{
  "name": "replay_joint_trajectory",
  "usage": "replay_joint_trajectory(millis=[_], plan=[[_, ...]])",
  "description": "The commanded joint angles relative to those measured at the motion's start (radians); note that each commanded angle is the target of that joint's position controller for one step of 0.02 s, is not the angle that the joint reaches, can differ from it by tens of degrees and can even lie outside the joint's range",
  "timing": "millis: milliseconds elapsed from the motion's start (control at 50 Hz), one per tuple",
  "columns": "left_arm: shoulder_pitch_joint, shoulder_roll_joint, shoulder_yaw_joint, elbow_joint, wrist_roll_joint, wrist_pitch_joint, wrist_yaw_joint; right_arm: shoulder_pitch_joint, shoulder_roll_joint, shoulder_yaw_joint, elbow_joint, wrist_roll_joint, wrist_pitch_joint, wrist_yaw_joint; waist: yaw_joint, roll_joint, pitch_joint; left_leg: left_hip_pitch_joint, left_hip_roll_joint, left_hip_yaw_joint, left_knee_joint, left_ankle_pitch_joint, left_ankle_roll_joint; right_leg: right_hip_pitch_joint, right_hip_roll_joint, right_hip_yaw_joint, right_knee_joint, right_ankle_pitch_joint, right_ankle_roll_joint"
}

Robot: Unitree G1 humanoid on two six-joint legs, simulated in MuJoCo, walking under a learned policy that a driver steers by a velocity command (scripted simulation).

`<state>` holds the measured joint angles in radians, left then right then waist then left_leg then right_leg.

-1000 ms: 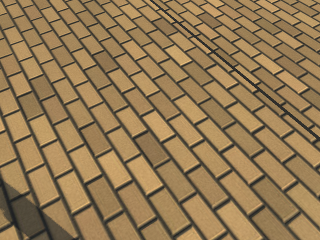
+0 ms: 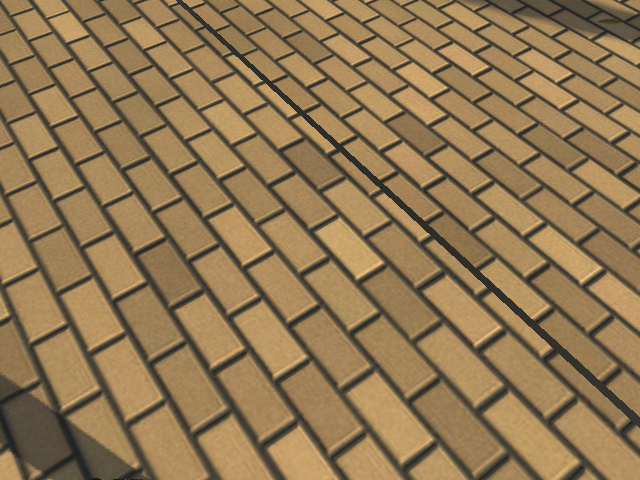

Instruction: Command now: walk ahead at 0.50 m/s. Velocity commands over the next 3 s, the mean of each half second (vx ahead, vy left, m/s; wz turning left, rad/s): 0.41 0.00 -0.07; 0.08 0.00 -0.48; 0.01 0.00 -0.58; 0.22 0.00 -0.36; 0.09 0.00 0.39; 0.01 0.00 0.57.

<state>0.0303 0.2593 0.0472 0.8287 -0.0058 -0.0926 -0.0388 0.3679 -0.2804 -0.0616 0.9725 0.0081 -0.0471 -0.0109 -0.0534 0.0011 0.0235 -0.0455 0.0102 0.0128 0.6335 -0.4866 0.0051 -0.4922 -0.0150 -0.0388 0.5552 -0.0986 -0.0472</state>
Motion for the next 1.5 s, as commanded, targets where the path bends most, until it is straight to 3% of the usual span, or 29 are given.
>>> replay_joint_trajectory(millis=[20,40,80,160,360,440,460,480,500,520,540,600,660,860,880,900,920,940,980,1040,1120,1140,1200,1340,1400,1420,1440,1460,1500], plan=[[0.383,0.197,0.056,0.056,-0.011,0.003,0.008,0.023,-0.106,-0.007,-0.074,0.017,-0.052,0.012,0.168,-0.198,-0.311,-0.681,-0.02,-0.136,0.662,-0.091,0.034,0.839,-0.343,0.687,-0.244,-0.288,-0.236],[0.296,0.17,0.047,0.037,-0.008,0.001,0.011,-0.062,-0.134,-0.014,-0.102,0.036,-0.064,0.014,0.15,-0.152,-0.182,-0.725,0.033,-0.104,0.656,0.006,0.05,0.699,-0.317,0.556,-0.268,-0.251,-0.2],[0.183,0.118,0.031,0.016,0.013,-0.003,0.01,-0.114,-0.121,-0.021,-0.107,0.017,-0.061,0.004,0.093,-0.075,-0.065,-0.64,0.111,-0.083,0.552,0.157,0.048,0.449,-0.252,0.385,-0.331,-0.087,-0.175],[0.182,0.121,0.031,0.036,0.011,-0.016,0.014,-0.099,-0.06,-0.017,-0.102,0.006,-0.024,0.0,0.041,-0.081,-0.03,-0.571,0.145,-0.075,0.423,0.252,0.02,0.32,-0.216,0.25,-0.421,0.047,-0.189],[0.336,0.149,0.033,0.123,-0.002,0.021,0.048,-0.389,-0.028,0.001,-0.185,-0.006,-0.044,0.028,0.118,-0.062,0.02,-0.481,0.043,-0.009,-0.093,0.625,-0.004,0.391,-0.156,0.072,-0.344,0.381,-0.125],[0.269,0.174,0.044,0.11,-0.014,0.046,0.06,-0.248,-0.112,-0.027,-0.149,-0.022,-0.058,0.027,0.018,-0.087,-0.058,-0.3,0.008,-0.032,-0.214,0.601,0.044,0.469,-0.155,0.143,-0.125,0.464,-0.067],[0.278,0.153,0.039,0.094,-0.006,0.045,0.06,-0.162,-0.172,-0.045,-0.127,-0.033,-0.062,0.017,-0.007,-0.034,-0.139,-0.112,0.063,-0.055,-0.206,0.879,0.071,0.401,-0.087,0.117,0.023,0.381,-0.026],[0.336,0.079,0.017,0.07,0.018,0.037,0.055,-0.078,-0.238,-0.055,-0.125,-0.055,-0.057,0.005,0.003,0.133,-0.292,0.238,0.286,-0.235,-0.09,1.284,0.167,0.139,0.012,0.077,0.324,-0.064,0.029],[0.459,0.026,-0.002,0.086,-0.003,0.036,0.054,-0.063,-0.226,-0.048,-0.136,-0.036,-0.034,0.006,0.019,0.312,-0.467,0.412,0.477,-0.455,-0.101,1.32,0.309,-0.048,0.098,0.086,0.603,-0.667,0.07],[0.43,0.137,0.03,0.096,-0.023,0.046,0.055,-0.088,-0.163,-0.033,-0.158,-0.021,-0.015,0.006,-0.002,0.183,-0.463,0.311,0.422,-0.427,-0.161,1.06,0.286,-0.065,0.043,0.16,0.696,-0.646,0.074],[0.348,0.154,0.042,0.068,-0.038,0.06,0.062,-0.166,-0.133,-0.023,-0.171,-0.015,-0.005,-0.001,0.015,0.145,-0.325,0.182,0.381,-0.34,-0.214,0.84,0.249,-0.138,0.007,0.12,0.708,-0.568,0.079],[0.322,0.11,0.052,0.05,-0.018,0.13,0.091,-0.318,-0.095,-0.013,-0.174,-0.035,0.008,-0.01,0.084,0.15,-0.118,-0.225,0.287,-0.166,-0.374,0.43,0.207,-0.022,-0.06,0.077,0.638,-0.401,0.106],[0.321,0.09,0.059,0.017,-0.009,0.147,0.094,-0.352,-0.105,-0.019,-0.166,-0.042,0.005,-0.02,0.1,0.152,-0.101,-0.295,0.29,-0.077,-0.424,0.411,0.231,0.023,-0.064,0.049,0.554,-0.321,0.101],[0.249,0.108,0.073,-0.058,-0.003,0.153,0.04,-0.362,-0.166,-0.044,-0.13,0.009,0.055,-0.034,0.11,0.108,-0.111,-0.179,0.321,0.056,-0.312,0.357,0.148,0.226,-0.034,-0.046,0.053,-0.153,0.013],[0.278,0.127,0.082,-0.048,0.004,0.152,0.041,-0.329,-0.141,-0.041,-0.114,0.015,0.062,-0.031,0.115,0.066,-0.104,-0.207,0.282,0.085,-0.227,0.294,0.096,0.287,-0.014,-0.029,-0.037,-0.094,-0.02],[0.298,0.202,0.103,-0.055,0.009,0.149,0.053,-0.281,-0.094,-0.033,-0.102,0.004,0.07,-0.024,0.097,-0.127,-0.066,-0.323,0.181,0.181,-0.001,0.165,0.003,0.349,-0.131,0.176,-0.196,0.097,-0.085],[0.275,0.312,0.117,-0.093,0.01,0.147,0.068,-0.32,-0.069,-0.026,-0.154,-0.029,0.067,-0.022,0.064,-0.364,-0.023,-0.616,0.014,0.19,0.26,-0.159,-0.092,0.416,-0.345,0.521,-0.24,0.29,-0.251],[0.295,0.286,0.109,-0.098,0.041,0.119,0.06,-0.423,-0.095,-0.036,-0.18,-0.03,0.06,-0.027,0.124,-0.247,-0.072,-0.632,-0.008,0.005,0.44,-0.185,-0.075,0.353,-0.354,0.551,-0.264,0.235,-0.313],[0.187,0.25,0.101,-0.117,0.02,0.082,0.062,-0.375,-0.111,-0.049,-0.155,-0.004,0.06,-0.036,0.057,-0.14,-0.074,-0.656,0.021,-0.06,0.487,-0.002,-0.041,0.361,-0.26,0.402,-0.252,0.143,-0.206],[0.139,0.18,0.075,-0.138,0.0,0.085,0.076,-0.352,-0.126,-0.062,-0.134,-0.017,0.054,-0.042,0.038,-0.122,-0.109,-0.598,0.013,-0.069,0.49,0.118,-0.048,0.346,-0.212,0.342,-0.234,0.208,-0.166],[0.178,0.192,0.079,-0.138,-0.006,0.091,0.086,-0.372,-0.091,-0.052,-0.143,-0.004,0.043,-0.037,0.059,-0.121,-0.115,-0.592,-0.005,-0.085,0.31,0.163,-0.068,0.418,-0.192,0.357,-0.214,0.212,-0.172],[0.238,0.148,0.06,-0.153,0.085,0.021,0.023,-0.223,-0.057,-0.029,-0.119,-0.064,0.017,-0.023,0.048,-0.154,-0.113,-0.548,0.002,-0.067,0.354,0.249,-0.086,0.358,-0.207,0.382,-0.297,0.034,-0.236],[0.168,0.181,0.079,-0.179,0.046,-0.039,-0.028,-0.249,-0.108,-0.04,-0.123,-0.057,0.013,-0.025,0.048,-0.095,-0.07,-0.483,0.029,-0.062,0.248,0.208,-0.101,0.311,-0.184,0.417,-0.308,-0.098,-0.22],[0.18,0.191,0.082,-0.19,0.034,-0.019,-0.019,-0.228,-0.116,-0.019,-0.188,-0.023,-0.029,-0.03,0.087,-0.106,-0.113,-0.334,-0.02,-0.023,-0.095,0.136,-0.051,0.409,-0.198,0.532,-0.184,0.167,-0.253],[0.159,0.141,0.051,-0.174,0.038,0.019,-0.029,-0.161,-0.143,-0.025,-0.207,-0.002,-0.056,-0.006,0.03,-0.082,-0.143,-0.06,0.031,-0.028,-0.323,0.524,0.069,0.291,-0.101,0.511,-0.103,0.141,-0.158],[0.233,0.05,0.023,-0.196,0.042,0.031,-0.022,-0.123,-0.229,-0.042,-0.233,-0.011,-0.071,-0.014,0.056,0.096,-0.262,0.128,0.27,-0.242,-0.317,0.946,0.285,0.194,0.054,0.357,0.085,-0.19,-0.022],[0.207,0.092,0.041,-0.231,0.064,0.02,-0.01,-0.126,-0.31,-0.07,-0.257,-0.047,-0.089,-0.018,0.047,0.171,-0.14,0.202,0.459,-0.46,-0.346,1.102,0.48,-0.124,0.157,0.232,0.267,-0.553,0.094],[0.192,0.166,0.061,-0.207,0.074,0.019,0.002,-0.123,-0.284,-0.074,-0.247,-0.063,-0.093,-0.026,0.04,0.041,-0.109,0.174,0.46,-0.392,-0.38,1.022,0.435,-0.153,0.078,0.194,0.441,-0.567,0.118],[0.238,0.201,0.075,-0.161,0.071,0.026,0.036,-0.292,-0.154,-0.037,-0.307,-0.039,-0.095,-0.008,0.102,0.099,-0.06,0.032,0.319,-0.175,-0.381,0.896,0.273,-0.107,0.042,0.156,0.587,-0.455,0.144]])
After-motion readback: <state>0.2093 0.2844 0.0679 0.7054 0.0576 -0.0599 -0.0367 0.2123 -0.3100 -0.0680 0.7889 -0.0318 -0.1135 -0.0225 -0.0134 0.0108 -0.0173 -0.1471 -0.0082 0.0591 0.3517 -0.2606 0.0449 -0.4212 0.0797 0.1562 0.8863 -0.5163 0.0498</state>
